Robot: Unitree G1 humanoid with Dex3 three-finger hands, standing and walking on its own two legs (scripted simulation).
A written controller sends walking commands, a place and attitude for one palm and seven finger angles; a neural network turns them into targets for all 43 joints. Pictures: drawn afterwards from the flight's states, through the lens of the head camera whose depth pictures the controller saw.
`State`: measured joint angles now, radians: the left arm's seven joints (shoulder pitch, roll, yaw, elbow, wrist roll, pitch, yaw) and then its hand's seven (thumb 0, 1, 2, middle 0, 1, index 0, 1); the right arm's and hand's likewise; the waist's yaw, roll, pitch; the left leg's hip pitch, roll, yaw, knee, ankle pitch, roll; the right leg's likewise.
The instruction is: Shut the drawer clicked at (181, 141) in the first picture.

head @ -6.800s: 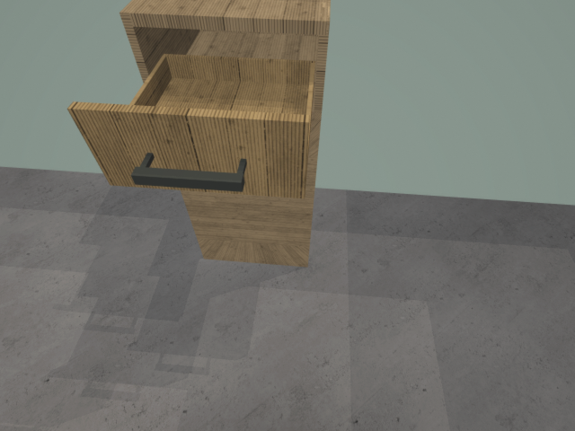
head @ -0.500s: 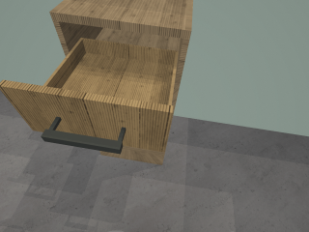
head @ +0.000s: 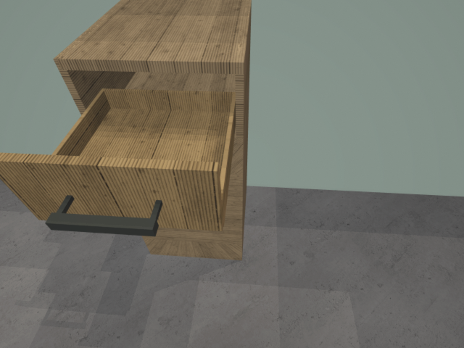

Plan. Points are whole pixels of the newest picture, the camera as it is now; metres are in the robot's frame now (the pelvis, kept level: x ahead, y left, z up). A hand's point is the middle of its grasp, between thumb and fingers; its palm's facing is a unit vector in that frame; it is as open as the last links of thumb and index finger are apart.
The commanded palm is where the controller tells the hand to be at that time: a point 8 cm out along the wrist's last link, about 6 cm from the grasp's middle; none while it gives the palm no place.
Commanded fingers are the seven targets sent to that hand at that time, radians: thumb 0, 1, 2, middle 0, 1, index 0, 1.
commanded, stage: come to a stop and stand still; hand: left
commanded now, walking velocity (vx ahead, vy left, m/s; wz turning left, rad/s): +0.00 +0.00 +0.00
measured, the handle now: (107, 213) +0.32 +0.23 +0.07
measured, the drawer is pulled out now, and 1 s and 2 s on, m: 0.30 0.30 0.30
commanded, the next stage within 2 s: look again from close up in 0.28 s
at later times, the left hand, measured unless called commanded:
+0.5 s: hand out of the picture -0.01 +0.16 -0.17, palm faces +0.03 -0.99 -0.16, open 7.4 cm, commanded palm none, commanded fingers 0.00 0.90 0.90 -0.20 -0.30 -0.20 -0.30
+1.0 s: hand out of the picture +0.03 +0.19 -0.15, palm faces +0.09 -0.98 -0.20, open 7.3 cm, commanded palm +0.11 +0.22 -0.05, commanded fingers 0.00 0.90 0.90 -0.28 -0.39 -0.28 -0.39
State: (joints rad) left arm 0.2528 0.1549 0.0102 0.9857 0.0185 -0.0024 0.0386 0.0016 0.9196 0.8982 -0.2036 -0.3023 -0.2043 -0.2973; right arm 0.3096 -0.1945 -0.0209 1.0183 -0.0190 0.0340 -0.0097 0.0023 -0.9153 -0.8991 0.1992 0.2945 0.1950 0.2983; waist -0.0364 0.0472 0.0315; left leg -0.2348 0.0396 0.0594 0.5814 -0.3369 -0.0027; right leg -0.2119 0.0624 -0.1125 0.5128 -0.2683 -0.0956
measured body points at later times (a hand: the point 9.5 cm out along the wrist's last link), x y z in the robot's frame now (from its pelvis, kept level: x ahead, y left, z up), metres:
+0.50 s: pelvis +0.01 +0.00 +0.01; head +0.01 +0.00 +0.46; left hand -0.01 +0.21 -0.15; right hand -0.02 -0.21 -0.15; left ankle +0.01 +0.11 -0.73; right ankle +0.01 -0.06 -0.73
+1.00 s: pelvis +0.02 +0.02 +0.01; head +0.03 +0.02 +0.46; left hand +0.03 +0.24 -0.14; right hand +0.02 -0.20 -0.15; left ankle +0.01 +0.11 -0.73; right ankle +0.01 -0.06 -0.73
